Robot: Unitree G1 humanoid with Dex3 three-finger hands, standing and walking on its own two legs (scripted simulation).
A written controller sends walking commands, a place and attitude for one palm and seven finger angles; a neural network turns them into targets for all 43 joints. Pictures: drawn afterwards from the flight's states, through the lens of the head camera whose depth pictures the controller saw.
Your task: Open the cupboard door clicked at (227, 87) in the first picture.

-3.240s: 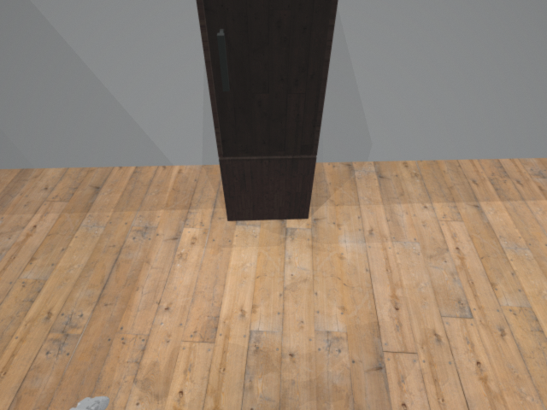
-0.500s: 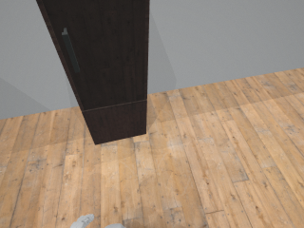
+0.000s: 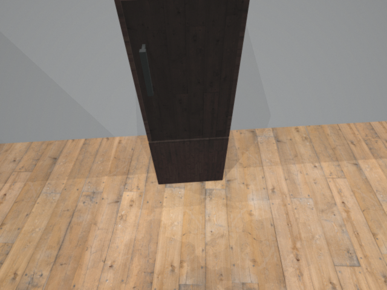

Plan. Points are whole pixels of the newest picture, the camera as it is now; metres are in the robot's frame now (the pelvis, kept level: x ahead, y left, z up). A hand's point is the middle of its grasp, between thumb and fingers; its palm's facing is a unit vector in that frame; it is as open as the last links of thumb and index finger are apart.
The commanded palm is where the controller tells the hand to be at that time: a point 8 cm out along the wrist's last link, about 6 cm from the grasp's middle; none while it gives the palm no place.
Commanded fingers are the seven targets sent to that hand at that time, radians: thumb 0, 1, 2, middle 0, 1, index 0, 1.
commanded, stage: take the last steps up to it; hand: left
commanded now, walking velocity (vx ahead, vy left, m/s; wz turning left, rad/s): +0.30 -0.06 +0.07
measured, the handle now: (147, 71) +0.76 +0.20 +0.04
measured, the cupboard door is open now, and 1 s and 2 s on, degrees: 0 0 0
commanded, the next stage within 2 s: come to a stop and stand still in 0.84 s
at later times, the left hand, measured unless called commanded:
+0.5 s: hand out of the picture -0.07 +0.14 -0.18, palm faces +0.18 -0.98 -0.10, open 7.3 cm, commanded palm none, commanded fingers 0.00 0.90 0.90 -0.20 -0.30 -0.20 -0.30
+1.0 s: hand (151, 228) +0.30 +0.14 -0.16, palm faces +0.04 -0.98 -0.22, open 7.3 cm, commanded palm none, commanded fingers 0.00 0.90 0.90 -0.20 -0.30 -0.20 -0.30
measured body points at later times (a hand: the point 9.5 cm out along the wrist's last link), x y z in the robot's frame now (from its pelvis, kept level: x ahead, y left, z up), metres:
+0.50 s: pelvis +0.04 +0.01 +0.00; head +0.05 +0.03 +0.45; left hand -0.08 +0.20 -0.17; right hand +0.10 -0.22 -0.15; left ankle +0.03 +0.12 -0.74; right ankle +0.01 -0.11 -0.73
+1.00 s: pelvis +0.20 -0.04 -0.01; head +0.23 -0.06 +0.44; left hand +0.30 +0.19 -0.15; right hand +0.14 -0.26 -0.17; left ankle +0.10 +0.09 -0.66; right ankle +0.27 -0.13 -0.74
